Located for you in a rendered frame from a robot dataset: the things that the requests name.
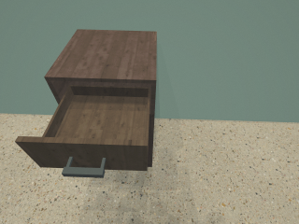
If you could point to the drawer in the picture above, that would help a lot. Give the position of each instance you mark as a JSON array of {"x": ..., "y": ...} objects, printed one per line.
[{"x": 94, "y": 122}]

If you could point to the cabinet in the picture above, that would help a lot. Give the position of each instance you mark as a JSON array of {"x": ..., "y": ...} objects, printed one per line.
[{"x": 117, "y": 58}]

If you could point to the handle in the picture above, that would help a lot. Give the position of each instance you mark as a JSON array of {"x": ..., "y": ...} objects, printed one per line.
[{"x": 69, "y": 171}]

